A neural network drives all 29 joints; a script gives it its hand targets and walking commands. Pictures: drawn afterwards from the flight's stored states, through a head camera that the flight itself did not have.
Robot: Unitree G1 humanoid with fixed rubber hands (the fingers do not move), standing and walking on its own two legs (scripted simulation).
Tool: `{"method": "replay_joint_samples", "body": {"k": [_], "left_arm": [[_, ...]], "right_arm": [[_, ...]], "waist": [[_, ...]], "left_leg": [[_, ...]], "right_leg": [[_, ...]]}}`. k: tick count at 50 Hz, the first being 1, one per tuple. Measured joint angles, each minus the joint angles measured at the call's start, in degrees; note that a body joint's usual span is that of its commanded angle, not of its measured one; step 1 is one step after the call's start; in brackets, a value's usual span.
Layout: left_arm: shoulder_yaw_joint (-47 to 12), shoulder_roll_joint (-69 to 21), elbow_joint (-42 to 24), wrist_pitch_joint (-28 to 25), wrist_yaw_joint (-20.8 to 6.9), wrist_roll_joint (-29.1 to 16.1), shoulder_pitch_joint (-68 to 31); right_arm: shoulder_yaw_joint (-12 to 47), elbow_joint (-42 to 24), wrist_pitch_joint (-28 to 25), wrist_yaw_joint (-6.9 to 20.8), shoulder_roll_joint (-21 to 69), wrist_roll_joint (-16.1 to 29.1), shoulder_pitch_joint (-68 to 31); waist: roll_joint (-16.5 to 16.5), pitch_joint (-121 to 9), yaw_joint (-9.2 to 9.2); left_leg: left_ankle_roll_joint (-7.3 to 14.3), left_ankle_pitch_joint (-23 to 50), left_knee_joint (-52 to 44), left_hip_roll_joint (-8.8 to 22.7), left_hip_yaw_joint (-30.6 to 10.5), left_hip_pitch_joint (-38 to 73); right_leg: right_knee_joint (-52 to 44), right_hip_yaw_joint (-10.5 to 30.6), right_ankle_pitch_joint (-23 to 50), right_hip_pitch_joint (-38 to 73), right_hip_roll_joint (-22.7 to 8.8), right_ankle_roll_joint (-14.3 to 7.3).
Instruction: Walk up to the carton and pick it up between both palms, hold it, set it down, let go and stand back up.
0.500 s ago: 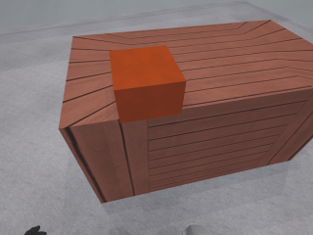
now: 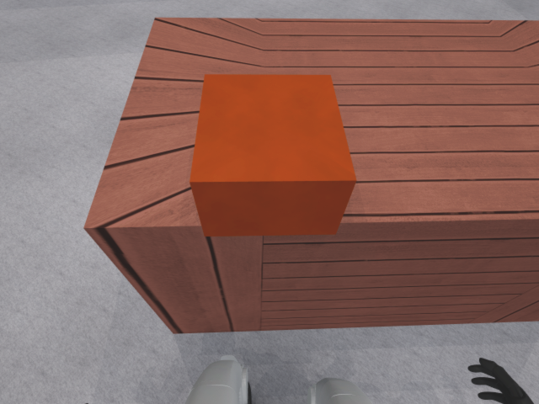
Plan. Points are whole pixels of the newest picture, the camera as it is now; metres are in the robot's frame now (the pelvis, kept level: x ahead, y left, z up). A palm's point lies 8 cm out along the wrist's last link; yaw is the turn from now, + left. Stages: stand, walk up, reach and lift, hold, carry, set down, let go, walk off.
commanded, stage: walk up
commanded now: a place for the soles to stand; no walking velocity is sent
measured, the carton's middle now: (269, 153) +0.50 +0.03 +0.06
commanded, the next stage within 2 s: none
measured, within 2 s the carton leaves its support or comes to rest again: neither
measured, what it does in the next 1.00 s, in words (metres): steps on the spot: right foot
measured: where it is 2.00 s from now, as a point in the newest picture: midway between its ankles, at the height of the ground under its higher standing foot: outside the picture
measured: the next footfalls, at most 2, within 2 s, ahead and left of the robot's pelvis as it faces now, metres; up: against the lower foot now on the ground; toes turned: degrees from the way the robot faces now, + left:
right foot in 0.14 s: +0.06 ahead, -0.16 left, +0.00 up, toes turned -2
right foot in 1.58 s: +0.14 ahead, -0.10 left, +0.00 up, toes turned +8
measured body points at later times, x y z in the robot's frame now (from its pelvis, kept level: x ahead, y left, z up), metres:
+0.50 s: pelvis +0.00 -0.03 +0.00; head +0.02 -0.05 +0.45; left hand +0.13 +0.32 -0.07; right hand +0.12 -0.35 -0.11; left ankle +0.07 +0.10 -0.69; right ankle +0.02 -0.15 -0.69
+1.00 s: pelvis +0.00 -0.02 +0.03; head +0.02 -0.01 +0.48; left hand +0.06 +0.31 -0.09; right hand +0.14 -0.33 -0.07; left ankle +0.07 +0.10 -0.69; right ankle +0.02 -0.15 -0.69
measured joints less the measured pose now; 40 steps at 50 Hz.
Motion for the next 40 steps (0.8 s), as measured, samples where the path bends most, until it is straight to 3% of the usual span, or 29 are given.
{"method": "replay_joint_samples", "body": {"k": [3,6,10,12,14,15,17,19,22,28,40], "left_arm": [[-0.7,-0.3,0.0,0.6,0.0,0.5,-1.9],[-0.3,0.1,0.4,0.3,0.1,0.3,-3.6],[0.0,-1.3,2.2,-1.2,0.8,1.5,-4.5],[-0.3,-0.7,2.8,-1.4,0.8,1.9,-3.8],[-0.2,0.0,3.8,-1.3,1.0,1.5,-3.7],[-0.1,0.1,4.2,-1.2,1.0,1.2,-3.8],[0.2,0.5,4.8,-1.2,1.1,0.7,-5.5],[0.4,0.7,4.6,-1.5,1.2,0.3,-7.1],[0.2,0.4,5.2,-1.8,1.2,0.5,-8.8],[-0.2,-0.1,7.0,-0.7,0.8,0.7,-10.8],[-0.5,-1.3,12.1,-0.5,0.0,0.8,-10.5]], "right_arm": [[0.5,-0.1,0.9,-0.5,0.8,0.3,-0.7],[1.0,0.3,1.6,-0.6,1.0,-0.1,-0.8],[0.6,2.6,3.5,-0.2,0.4,0.1,-1.6],[0.6,4.1,4.3,-0.2,1.0,0.1,-1.2],[0.4,5.4,4.2,0.2,1.0,-0.1,-1.2],[0.1,5.6,3.9,0.3,0.7,-0.1,-1.0],[-0.6,6.2,3.4,0.4,0.4,0.1,-1.0],[-0.3,6.7,3.2,0.5,0.2,0.0,-1.4],[0.1,7.8,3.5,0.5,0.2,0.3,-2.7],[0.5,9.4,3.5,0.8,1.0,-0.3,-3.3],[1.6,13.6,3.7,2.0,2.7,-1.3,-4.8]], "waist": [[-0.9,-0.8,-1.34],[-1.1,-1.9,-2.54],[4.5,-2.2,-3.91],[4.2,-4.2,-2.66],[4.0,-5.4,-1.76],[4.5,-5.8,-1.99],[4.8,-5.3,-2.61],[5.1,-4.5,-2.32],[6.5,-4.2,-2.67],[5.3,-4.9,-2.46],[3.2,-6.4,-2.23]], "left_leg": [[-1.0,-0.7,0.6,0.6,0.2,0.0],[-1.8,-1.5,2.4,1.2,-0.3,-1.2],[-2.6,-4.5,6.5,3.7,-5.4,-2.6],[-2.2,-10.5,8.4,1.8,-6.8,-2.4],[-1.6,-9.6,7.2,1.1,-6.2,-0.1],[-1.5,-5.6,4.8,1.2,-6.0,1.5],[-3.7,-5.2,3.5,0.4,-6.1,2.2],[-4.2,-5.5,3.2,0.1,-5.9,2.4],[-4.0,-5.0,2.7,0.3,-6.7,2.1],[-3.1,-2.9,-0.3,-1.0,-5.6,3.4],[-3.4,1.8,-7.4,-0.3,-8.6,4.1]], "right_leg": [[0.7,2.2,-1.5,-2.7,-0.2,-0.3],[-7.0,3.1,1.9,-2.1,-1.3,-0.8],[-11.8,-0.6,6.0,0.5,1.9,0.9],[-11.8,0.3,5.9,-0.1,1.5,0.8],[-11.7,1.4,5.8,-0.4,1.0,0.8],[-11.8,1.2,5.7,-0.3,0.8,1.0],[-11.6,0.8,5.5,0.0,-0.3,1.4],[-11.8,1.1,5.9,0.0,-0.7,1.8],[-13.5,0.3,7.2,0.5,-0.3,1.7],[-14.9,1.2,8.4,1.0,-1.8,2.4],[-24.8,-0.8,13.9,3.6,0.2,1.7]]}}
